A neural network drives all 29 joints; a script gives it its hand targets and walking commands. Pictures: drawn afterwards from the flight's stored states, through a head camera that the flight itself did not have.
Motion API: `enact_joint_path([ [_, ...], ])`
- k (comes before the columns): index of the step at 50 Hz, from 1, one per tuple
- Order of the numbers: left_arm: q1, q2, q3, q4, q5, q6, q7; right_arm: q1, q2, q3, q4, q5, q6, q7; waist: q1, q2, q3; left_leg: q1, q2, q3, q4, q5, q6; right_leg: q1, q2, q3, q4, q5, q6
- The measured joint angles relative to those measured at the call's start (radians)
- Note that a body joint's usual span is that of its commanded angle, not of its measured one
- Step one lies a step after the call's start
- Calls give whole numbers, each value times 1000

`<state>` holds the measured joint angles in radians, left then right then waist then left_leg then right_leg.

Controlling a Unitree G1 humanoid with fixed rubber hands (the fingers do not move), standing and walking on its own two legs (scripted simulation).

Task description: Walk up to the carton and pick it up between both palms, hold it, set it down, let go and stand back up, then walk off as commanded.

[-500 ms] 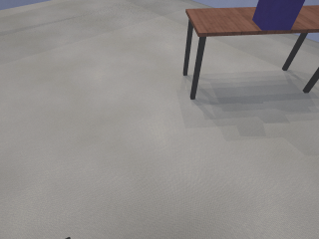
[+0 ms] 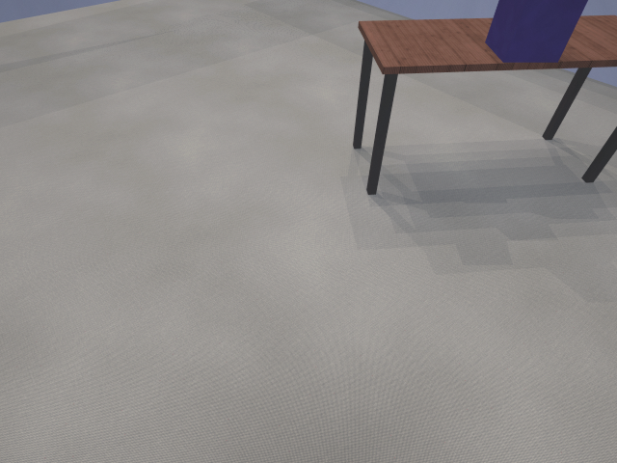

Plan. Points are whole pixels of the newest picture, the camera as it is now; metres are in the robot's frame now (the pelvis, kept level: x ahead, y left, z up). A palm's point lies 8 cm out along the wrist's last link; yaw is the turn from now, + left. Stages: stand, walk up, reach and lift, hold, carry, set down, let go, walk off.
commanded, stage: stand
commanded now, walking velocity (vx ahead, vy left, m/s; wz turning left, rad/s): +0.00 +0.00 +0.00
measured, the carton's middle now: (533, 17) +1.58 -0.86 +0.02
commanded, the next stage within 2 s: none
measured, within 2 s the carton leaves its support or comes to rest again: neither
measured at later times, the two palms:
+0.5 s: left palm out of the picture +0.09 +0.27 -0.11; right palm out of the picture +0.08 -0.25 -0.11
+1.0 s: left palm out of the picture +0.08 +0.27 -0.11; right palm out of the picture +0.08 -0.26 -0.11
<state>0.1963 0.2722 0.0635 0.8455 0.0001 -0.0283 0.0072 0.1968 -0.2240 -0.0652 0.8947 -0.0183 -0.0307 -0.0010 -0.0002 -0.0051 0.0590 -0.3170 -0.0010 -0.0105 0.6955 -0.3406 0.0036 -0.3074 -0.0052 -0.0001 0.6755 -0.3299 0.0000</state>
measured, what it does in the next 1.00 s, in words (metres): stands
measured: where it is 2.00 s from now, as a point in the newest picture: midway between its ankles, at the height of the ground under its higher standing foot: outside the picture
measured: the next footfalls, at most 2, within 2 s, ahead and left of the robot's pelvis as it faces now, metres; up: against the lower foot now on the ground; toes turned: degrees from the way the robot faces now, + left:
none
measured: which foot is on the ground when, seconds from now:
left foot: down 0.00-1.00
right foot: down 0.00-1.00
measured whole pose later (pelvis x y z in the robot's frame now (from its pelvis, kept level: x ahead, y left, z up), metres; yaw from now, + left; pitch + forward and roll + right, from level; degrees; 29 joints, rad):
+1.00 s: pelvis +0.00 +0.00 +0.01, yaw +0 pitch -1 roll -1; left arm 0.20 0.27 0.05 0.90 0.00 -0.03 0.00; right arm 0.18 -0.22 -0.07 0.94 -0.02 -0.03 0.00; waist 0.00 -0.01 0.05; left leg -0.32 0.00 -0.01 0.64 -0.31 0.01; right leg -0.30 0.00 0.00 0.61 -0.29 0.00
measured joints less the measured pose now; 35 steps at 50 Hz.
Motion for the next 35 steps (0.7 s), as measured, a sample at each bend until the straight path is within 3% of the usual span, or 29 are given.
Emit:
enact_joint_path([
  [35,0,0,-5,47,0,0,-8,-7,0,0,38,1,-2,0,0,0,-2,0,1,0,-50,32,2,4,1,0,-60,37,0],
])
